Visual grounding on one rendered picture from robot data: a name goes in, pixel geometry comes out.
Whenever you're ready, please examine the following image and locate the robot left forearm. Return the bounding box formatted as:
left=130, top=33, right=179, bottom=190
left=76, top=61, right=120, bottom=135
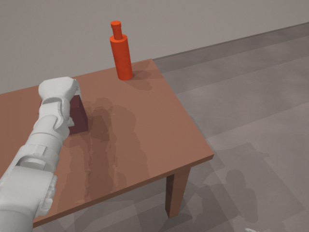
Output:
left=0, top=95, right=70, bottom=192

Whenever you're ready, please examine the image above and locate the left robot upper arm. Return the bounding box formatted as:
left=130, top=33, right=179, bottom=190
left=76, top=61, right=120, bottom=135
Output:
left=0, top=166, right=57, bottom=232

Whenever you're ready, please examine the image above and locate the table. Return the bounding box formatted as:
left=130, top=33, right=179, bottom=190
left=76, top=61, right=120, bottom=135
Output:
left=0, top=59, right=214, bottom=228

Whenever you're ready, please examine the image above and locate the sponge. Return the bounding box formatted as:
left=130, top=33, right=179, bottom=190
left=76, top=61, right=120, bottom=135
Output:
left=39, top=95, right=88, bottom=135

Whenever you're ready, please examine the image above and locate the left robot hand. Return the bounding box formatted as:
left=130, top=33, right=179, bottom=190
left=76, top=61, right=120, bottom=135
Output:
left=38, top=76, right=82, bottom=127

